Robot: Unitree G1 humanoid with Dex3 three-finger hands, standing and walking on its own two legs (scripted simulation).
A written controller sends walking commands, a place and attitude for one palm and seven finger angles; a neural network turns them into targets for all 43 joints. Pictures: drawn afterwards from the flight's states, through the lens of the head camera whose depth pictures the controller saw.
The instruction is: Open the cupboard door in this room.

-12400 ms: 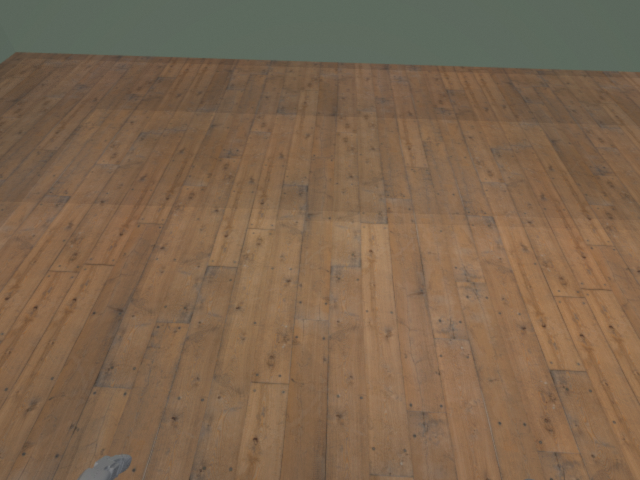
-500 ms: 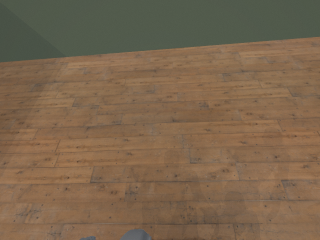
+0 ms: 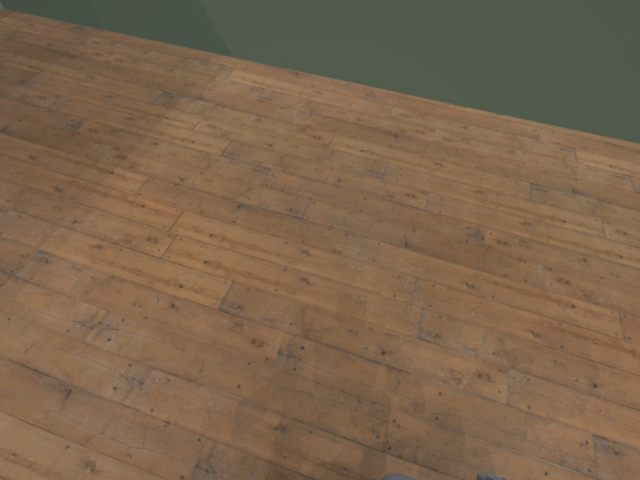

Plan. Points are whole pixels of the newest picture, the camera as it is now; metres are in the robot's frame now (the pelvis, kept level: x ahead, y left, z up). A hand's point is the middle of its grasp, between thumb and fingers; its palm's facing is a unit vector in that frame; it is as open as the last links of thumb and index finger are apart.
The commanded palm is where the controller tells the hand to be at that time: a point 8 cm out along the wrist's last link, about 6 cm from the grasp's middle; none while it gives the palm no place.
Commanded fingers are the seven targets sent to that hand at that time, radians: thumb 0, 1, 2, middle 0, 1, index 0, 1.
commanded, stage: turn or walk to find it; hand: left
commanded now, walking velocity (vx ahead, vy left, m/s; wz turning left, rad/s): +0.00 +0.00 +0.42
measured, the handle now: out of the picture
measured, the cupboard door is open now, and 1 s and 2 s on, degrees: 0 0 0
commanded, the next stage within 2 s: none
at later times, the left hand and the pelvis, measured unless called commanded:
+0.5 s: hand out of the picture +0.03 +0.14 -0.14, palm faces +0.23 -0.93 -0.28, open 7.4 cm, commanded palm none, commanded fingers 0.00 0.90 0.90 -0.20 -0.30 -0.20 -0.30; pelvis -0.01 -0.06 +0.00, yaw +14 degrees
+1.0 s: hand out of the picture -0.09 +0.19 -0.17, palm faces +0.47 -0.85 -0.24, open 7.4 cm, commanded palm none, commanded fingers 0.00 0.90 0.90 -0.20 -0.30 -0.20 -0.30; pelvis -0.05 -0.02 +0.00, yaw +25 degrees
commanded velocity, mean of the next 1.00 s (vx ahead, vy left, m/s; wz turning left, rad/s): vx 0.00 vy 0.00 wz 0.42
